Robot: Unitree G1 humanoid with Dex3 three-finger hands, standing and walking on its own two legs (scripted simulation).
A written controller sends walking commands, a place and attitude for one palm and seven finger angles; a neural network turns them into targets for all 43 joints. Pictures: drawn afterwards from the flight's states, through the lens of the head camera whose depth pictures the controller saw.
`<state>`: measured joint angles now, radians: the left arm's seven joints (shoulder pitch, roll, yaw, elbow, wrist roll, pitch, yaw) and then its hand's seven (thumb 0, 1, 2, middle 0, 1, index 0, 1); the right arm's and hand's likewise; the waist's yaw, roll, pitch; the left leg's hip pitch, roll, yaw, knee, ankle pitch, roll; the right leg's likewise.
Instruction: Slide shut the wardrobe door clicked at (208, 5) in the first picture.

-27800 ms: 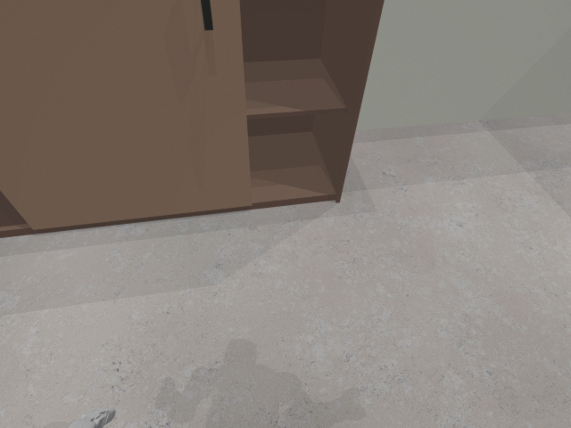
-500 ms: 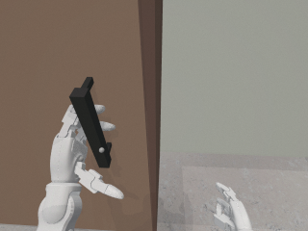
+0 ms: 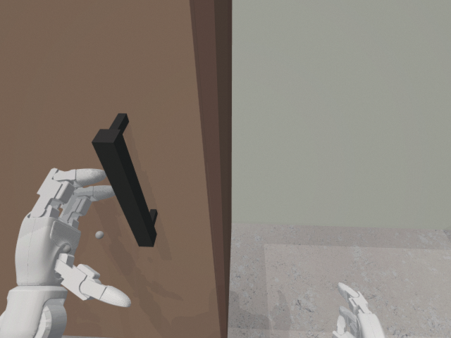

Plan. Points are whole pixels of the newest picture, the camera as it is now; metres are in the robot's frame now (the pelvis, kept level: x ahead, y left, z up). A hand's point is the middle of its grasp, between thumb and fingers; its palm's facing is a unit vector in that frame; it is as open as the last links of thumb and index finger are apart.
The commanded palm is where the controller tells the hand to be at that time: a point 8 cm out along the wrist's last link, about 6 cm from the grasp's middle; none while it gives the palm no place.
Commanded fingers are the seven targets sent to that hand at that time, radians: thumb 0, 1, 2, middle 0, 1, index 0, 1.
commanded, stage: slip the hand off the handle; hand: left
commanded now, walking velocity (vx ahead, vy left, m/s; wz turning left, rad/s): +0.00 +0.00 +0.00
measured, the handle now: (135, 187) +0.26 +0.16 +0.20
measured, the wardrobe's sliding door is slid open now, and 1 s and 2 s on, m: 0.00 0.00 0.00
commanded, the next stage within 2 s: draw the hand back to the body in 0.50 s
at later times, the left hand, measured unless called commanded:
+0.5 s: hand (57, 296) +0.12 +0.20 +0.18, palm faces +0.17 -0.98 -0.07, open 14.7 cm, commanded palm +0.05 +0.24 +0.18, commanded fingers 0.00 -0.55 0.20 -0.25 -1.15 -0.25 -1.15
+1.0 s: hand (51, 281) +0.14 +0.22 +0.17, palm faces +0.14 -0.98 -0.11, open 14.6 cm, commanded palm +0.07 +0.26 +0.18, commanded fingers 0.00 -0.55 0.20 -0.25 -1.15 -0.25 -1.15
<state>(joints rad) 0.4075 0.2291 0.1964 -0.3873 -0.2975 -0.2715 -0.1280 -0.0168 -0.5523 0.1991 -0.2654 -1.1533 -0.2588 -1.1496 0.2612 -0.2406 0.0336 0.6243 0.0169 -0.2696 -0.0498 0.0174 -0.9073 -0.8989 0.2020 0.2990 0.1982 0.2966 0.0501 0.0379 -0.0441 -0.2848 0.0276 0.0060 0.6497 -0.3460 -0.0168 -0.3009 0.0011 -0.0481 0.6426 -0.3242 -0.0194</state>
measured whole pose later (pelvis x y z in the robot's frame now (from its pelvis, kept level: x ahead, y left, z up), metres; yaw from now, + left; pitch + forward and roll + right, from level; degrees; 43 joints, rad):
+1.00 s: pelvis +0.00 +0.02 +0.00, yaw +1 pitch -4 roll -1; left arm 0.60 0.30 0.31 -0.62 -0.38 0.17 -0.20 -0.02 -0.55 0.20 -0.25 -1.15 -0.26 -1.15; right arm 0.26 -0.24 0.09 0.58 0.09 -0.34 -0.09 0.02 -0.90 -0.90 0.20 0.30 0.20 0.30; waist 0.09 0.07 -0.09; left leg -0.23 0.02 0.00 0.67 -0.36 0.00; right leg -0.23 -0.01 -0.05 0.62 -0.32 0.00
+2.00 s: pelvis +0.01 +0.02 +0.01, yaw +0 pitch -4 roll +0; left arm 0.48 0.34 0.30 -0.43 -0.07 -0.10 0.10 0.01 0.82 0.86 -0.37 -0.44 -0.22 -0.34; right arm 0.19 -0.22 0.02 0.63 -0.01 -0.15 -0.06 0.02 -0.91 -0.90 0.20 0.30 0.20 0.30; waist 0.09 0.05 0.02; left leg -0.11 0.00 0.03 0.48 -0.29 0.01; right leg -0.13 -0.02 -0.03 0.46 -0.26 0.01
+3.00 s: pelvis -0.07 +0.04 +0.00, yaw -2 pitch +0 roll -1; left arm 0.52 0.38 0.42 -0.51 -0.02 -0.24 0.15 0.01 0.89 0.90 -0.21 -0.30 -0.22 -0.30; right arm 0.22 -0.23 0.00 0.57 -0.01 -0.07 -0.06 0.01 -0.91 -0.90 0.20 0.30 0.20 0.30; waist 0.03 -0.02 0.04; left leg -0.41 0.00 0.04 0.64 -0.30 0.04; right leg -0.39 -0.01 0.00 0.52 -0.13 0.02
